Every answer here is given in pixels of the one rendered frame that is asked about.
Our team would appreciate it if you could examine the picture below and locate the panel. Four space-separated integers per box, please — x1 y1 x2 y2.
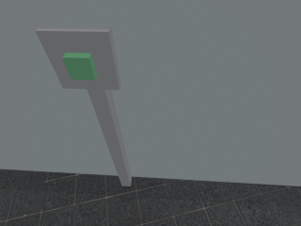
36 25 132 186

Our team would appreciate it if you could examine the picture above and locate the button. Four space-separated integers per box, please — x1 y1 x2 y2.
62 53 98 80

